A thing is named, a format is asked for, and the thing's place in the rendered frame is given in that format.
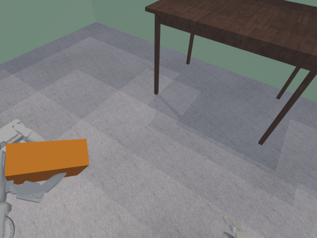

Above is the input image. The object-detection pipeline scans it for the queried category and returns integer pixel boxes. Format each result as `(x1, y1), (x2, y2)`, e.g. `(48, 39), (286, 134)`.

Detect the table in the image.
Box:
(145, 0), (317, 145)

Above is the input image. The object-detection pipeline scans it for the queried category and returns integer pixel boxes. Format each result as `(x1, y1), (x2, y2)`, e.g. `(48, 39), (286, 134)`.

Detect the left robot forearm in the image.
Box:
(0, 202), (15, 238)

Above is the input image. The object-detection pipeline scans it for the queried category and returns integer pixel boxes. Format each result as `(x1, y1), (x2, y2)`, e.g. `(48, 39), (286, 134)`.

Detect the robot right hand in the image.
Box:
(222, 214), (251, 238)

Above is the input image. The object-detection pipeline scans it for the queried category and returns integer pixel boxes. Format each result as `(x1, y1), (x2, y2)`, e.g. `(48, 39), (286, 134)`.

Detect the sponge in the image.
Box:
(5, 139), (89, 184)

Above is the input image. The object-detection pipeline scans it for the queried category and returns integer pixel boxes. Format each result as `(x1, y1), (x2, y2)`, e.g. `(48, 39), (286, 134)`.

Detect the robot left hand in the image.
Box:
(0, 119), (67, 203)

